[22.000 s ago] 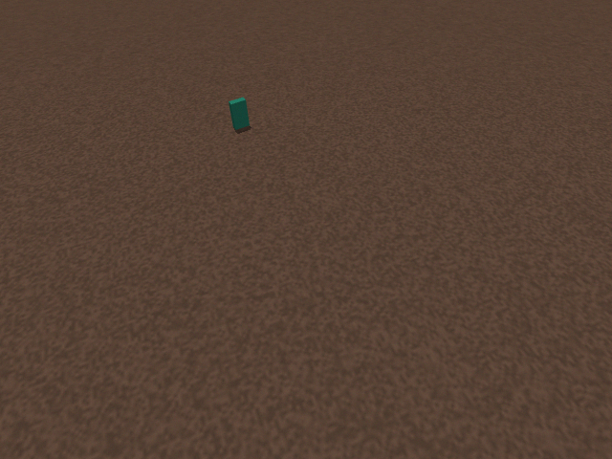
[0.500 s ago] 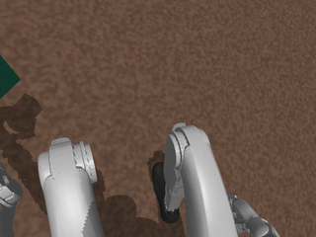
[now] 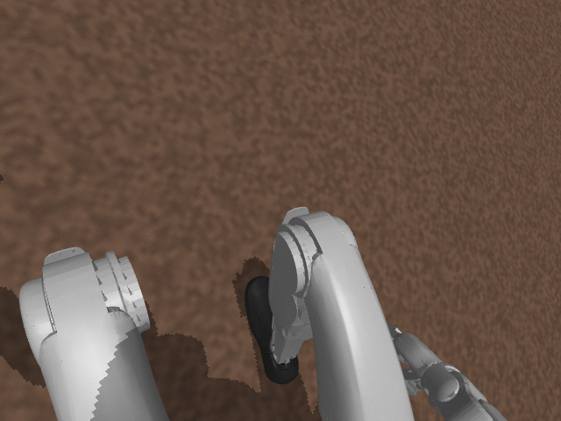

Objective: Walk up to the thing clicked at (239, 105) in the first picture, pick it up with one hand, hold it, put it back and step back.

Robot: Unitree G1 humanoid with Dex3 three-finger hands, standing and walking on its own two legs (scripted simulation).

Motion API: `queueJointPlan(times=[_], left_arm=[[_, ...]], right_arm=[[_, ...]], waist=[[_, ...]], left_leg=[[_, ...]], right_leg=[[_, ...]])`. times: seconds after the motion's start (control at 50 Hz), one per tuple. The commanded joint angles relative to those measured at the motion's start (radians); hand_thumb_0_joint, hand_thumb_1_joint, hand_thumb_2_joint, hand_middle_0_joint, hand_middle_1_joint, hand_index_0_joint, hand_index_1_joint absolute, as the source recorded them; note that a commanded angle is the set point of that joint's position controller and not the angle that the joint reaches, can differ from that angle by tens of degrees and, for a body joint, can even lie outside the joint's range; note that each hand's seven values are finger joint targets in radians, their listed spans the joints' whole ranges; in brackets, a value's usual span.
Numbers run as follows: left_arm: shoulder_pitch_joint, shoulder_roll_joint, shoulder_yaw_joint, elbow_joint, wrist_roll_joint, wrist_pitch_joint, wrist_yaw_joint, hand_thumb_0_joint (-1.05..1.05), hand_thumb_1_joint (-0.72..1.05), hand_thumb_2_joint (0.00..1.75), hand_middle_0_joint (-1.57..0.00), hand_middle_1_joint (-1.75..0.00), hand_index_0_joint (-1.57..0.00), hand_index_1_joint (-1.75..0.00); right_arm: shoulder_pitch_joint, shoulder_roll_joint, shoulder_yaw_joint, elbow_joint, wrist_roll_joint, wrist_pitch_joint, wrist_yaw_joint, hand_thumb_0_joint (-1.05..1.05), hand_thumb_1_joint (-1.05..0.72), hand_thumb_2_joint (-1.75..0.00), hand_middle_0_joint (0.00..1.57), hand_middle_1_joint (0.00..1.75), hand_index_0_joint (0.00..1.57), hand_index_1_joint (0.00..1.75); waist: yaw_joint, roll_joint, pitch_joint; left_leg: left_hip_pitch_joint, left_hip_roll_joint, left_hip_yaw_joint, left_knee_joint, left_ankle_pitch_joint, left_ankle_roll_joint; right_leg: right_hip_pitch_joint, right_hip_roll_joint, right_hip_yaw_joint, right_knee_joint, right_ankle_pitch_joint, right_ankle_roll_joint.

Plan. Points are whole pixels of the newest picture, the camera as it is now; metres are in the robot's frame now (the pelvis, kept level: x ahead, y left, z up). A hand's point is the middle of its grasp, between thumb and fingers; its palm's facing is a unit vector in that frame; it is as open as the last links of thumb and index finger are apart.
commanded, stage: lower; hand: left
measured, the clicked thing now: out of the picture +0.46 +0.37 -0.16
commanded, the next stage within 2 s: loosen in 0.94 s
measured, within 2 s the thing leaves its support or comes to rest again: rests again in 1.08 s
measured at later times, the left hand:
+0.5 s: hand out of the picture +0.45 +0.39 -0.15, palm faces +0.61 -0.79 -0.02, open 8.3 cm
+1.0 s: hand out of the picture +0.45 +0.38 -0.17, palm faces +0.60 -0.80 -0.01, open 8.2 cm
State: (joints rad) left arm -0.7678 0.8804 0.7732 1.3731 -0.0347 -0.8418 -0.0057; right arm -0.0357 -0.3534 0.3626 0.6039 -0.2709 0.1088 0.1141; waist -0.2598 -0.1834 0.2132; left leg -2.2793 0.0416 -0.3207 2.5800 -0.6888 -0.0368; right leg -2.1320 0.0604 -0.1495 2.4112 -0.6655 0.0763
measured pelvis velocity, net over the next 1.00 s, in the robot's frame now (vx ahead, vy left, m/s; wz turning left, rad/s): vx -0.01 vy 0.01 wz -0.06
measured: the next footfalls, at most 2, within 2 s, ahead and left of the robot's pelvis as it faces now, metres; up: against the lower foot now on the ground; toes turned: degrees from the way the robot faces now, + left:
none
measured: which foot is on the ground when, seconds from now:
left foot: down 0.00-1.00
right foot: down 0.00-1.00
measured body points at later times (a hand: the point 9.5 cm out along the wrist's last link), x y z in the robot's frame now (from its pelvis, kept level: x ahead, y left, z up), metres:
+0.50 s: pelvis -0.01 +0.01 +0.00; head +0.24 +0.18 +0.33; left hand +0.41 +0.42 -0.15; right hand +0.13 -0.26 -0.05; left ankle +0.08 +0.14 -0.26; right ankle +0.12 -0.13 -0.26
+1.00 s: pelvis -0.01 +0.01 +0.00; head +0.24 +0.19 +0.32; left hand +0.41 +0.42 -0.16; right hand +0.14 -0.25 -0.04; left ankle +0.08 +0.14 -0.26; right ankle +0.12 -0.13 -0.26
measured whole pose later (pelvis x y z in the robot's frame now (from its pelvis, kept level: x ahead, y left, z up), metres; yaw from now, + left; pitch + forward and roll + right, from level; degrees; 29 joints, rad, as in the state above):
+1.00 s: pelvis -0.01 +0.01 +0.00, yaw -3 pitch +14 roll -18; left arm -0.77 1.04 0.73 1.51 -0.05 -0.96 0.02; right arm -0.15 -0.38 0.52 0.52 -0.34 0.13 0.10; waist -0.27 -0.28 0.30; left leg -2.24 0.05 -0.40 2.64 -0.71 -0.01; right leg -2.06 0.10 -0.21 2.39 -0.64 0.09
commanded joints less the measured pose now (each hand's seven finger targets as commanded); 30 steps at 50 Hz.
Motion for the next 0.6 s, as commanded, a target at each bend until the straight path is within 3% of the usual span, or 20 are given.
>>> queueJointPlan(times=[0.0,0.2,0.48,0.52,0.58], left_arm=[[-0.250,0.348,0.018,-0.185,-0.008,-0.113,0.010,0.00,0.40,1.21,-1.35,-1.40,-1.39,-1.37],[-0.240,0.362,-0.006,-0.115,-0.016,-0.136,0.005,0.00,0.39,1.20,-1.35,-1.39,-1.39,-1.36],[-0.229,0.435,-0.002,-0.086,-0.012,-0.167,0.019,0.00,0.34,1.16,-1.34,-1.36,-1.38,-1.33],[-0.227,0.409,-0.021,-0.072,-0.014,-0.167,0.018,0.00,0.35,1.17,-1.35,-1.37,-1.39,-1.34],[-0.228,0.423,-0.017,-0.076,-0.015,-0.174,0.019,0.00,0.34,1.16,-1.32,-1.34,-1.37,-1.32]], right_arm=[[0.096,-0.333,-0.079,-0.010,-0.026,0.009,-0.023,0.00,-0.90,-0.90,0.20,0.30,0.20,0.30],[0.054,-0.357,-0.040,-0.029,-0.044,0.013,-0.025,0.00,-0.89,-0.90,0.20,0.30,0.20,0.30],[-0.002,-0.371,0.003,-0.062,-0.063,0.020,-0.032,0.00,-0.89,-0.89,0.20,0.30,0.20,0.30],[-0.011,-0.375,0.005,-0.061,-0.064,0.019,-0.033,0.00,-0.89,-0.89,0.20,0.30,0.20,0.30],[-0.016,-0.379,0.011,-0.064,-0.067,0.017,-0.034,0.00,-0.89,-0.89,0.20,0.30,0.20,0.30]], waist=[[-0.040,0.551,-0.658],[-0.073,0.525,-0.580],[-0.081,0.547,-0.551],[-0.092,0.544,-0.528],[-0.089,0.561,-0.536]], left_leg=[[0.493,0.056,0.107,-0.283,0.192,0.012],[0.465,0.066,0.080,-0.275,0.171,0.011],[0.482,0.078,0.056,-0.271,0.163,0.009],[0.481,0.081,0.046,-0.276,0.146,0.007],[0.508,0.085,0.036,-0.281,0.173,0.002]], right_leg=[[0.309,0.028,-0.127,-0.169,0.225,-0.086],[0.310,0.035,-0.153,-0.165,0.220,-0.080],[0.323,0.050,-0.172,-0.165,0.218,-0.076],[0.304,0.050,-0.178,-0.160,0.209,-0.076],[0.312,0.050,-0.183,-0.152,0.227,-0.075]])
